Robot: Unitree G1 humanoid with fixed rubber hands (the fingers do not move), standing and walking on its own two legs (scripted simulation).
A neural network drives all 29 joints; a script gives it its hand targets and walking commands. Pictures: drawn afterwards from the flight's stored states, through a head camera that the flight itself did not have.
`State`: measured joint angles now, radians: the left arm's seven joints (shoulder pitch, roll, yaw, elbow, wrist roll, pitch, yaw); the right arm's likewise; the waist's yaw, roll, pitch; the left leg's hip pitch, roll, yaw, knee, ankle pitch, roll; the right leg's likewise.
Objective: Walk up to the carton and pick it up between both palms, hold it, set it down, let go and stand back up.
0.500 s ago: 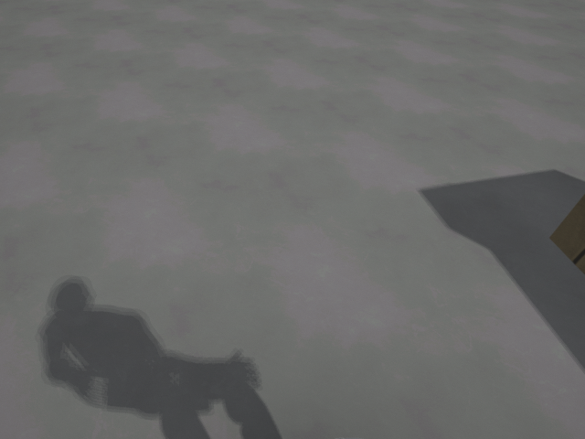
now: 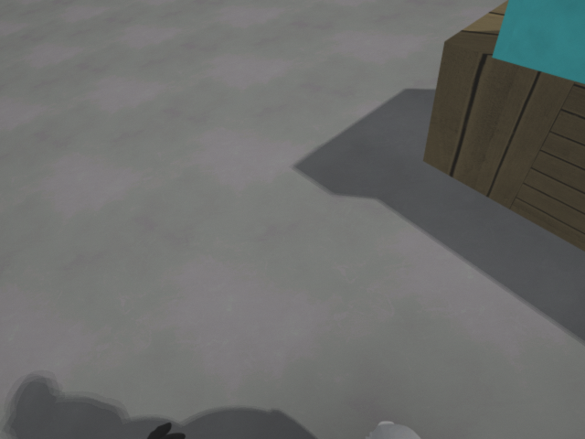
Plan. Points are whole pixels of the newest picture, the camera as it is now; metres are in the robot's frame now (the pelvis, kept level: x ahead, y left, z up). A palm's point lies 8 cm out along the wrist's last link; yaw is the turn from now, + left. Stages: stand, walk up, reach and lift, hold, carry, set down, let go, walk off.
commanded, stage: walk up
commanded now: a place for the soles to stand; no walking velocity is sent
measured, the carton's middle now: (572, 17) +1.16 -0.73 -0.08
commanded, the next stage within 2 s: none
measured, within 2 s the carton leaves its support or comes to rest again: neither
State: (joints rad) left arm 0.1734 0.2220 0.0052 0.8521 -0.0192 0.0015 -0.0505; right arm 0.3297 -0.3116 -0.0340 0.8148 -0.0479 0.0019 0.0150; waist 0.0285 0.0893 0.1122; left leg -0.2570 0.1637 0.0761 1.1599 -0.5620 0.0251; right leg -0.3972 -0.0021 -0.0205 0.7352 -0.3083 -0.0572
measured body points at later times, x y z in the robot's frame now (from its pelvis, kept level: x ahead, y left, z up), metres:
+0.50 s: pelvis +0.26 -0.03 +0.00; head +0.27 -0.03 +0.45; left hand +0.33 +0.20 -0.14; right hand +0.28 -0.30 -0.11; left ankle +0.36 +0.03 -0.72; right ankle +0.13 -0.09 -0.63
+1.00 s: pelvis +0.43 -0.21 -0.01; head +0.45 -0.25 +0.44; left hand +0.65 -0.09 -0.14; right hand +0.25 -0.37 -0.16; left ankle +0.38 +0.01 -0.66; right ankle +0.47 -0.33 -0.72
